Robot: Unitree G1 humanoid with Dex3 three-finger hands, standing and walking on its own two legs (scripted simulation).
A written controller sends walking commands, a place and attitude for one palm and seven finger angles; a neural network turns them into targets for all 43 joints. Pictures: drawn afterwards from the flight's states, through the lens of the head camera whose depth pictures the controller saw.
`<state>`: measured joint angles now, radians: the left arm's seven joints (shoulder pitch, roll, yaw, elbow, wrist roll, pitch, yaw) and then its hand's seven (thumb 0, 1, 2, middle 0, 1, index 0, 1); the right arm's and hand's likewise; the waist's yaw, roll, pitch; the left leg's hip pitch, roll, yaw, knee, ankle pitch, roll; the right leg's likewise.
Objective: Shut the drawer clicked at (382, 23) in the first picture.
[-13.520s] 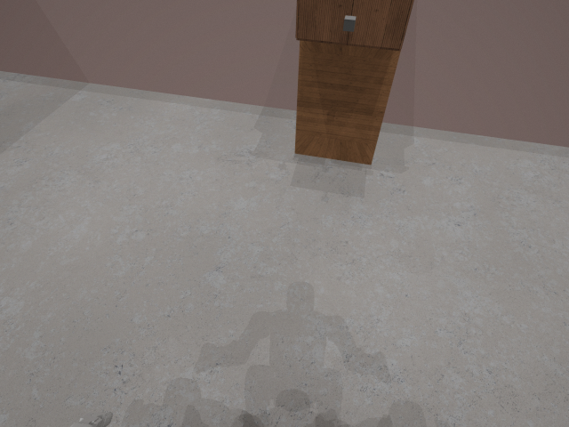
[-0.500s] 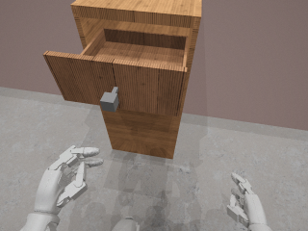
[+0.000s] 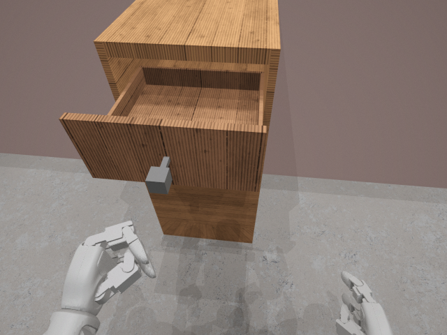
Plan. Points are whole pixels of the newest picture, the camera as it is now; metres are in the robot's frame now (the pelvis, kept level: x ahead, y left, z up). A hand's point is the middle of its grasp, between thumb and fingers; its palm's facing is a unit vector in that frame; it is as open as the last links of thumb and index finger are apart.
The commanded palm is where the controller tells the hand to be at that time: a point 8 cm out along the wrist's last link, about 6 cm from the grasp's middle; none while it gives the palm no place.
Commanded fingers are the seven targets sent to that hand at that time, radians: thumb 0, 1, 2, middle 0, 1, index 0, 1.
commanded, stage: raise the hand and make a fist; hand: left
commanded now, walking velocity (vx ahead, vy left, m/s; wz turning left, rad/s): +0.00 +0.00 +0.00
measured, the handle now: (162, 172) +0.40 +0.15 +0.08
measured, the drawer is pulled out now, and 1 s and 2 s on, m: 0.24 0.24 0.24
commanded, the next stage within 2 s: bring the fist close to the handle in 0.82 s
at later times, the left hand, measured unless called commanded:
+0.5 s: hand (139, 240) +0.20 +0.12 +0.18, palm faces -0.06 -0.99 -0.08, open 3.2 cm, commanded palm +0.17 +0.17 +0.18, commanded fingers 0.00 0.90 0.90 -1.40 -1.60 -1.40 -1.60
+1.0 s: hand (141, 237) +0.21 +0.12 +0.17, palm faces -0.03 -1.00 -0.08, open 3.2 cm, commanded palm +0.19 +0.17 +0.17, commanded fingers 0.00 0.90 0.90 -1.40 -1.60 -1.40 -1.60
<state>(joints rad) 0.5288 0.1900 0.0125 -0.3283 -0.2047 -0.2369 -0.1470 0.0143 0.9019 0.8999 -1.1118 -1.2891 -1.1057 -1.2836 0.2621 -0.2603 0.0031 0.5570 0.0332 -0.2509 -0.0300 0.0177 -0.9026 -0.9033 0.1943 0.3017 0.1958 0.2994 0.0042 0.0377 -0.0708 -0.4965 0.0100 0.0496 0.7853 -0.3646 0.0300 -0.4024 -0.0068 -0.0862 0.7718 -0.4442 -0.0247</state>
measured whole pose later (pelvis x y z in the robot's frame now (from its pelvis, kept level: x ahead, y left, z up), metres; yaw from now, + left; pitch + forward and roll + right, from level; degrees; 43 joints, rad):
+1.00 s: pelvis +0.00 -0.02 +0.02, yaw +0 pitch -3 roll +0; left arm 0.35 0.22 0.07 -0.40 -0.24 0.09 -0.14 0.01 0.90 0.90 -1.40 -1.60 -1.40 -1.60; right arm 0.23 -0.25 0.07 0.59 0.05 -0.22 -0.04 0.02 -0.90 -0.90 0.20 0.30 0.20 0.30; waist 0.03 0.06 -0.04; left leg -0.26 0.02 0.04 0.58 -0.27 0.00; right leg -0.17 0.02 -0.10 0.57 -0.36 -0.05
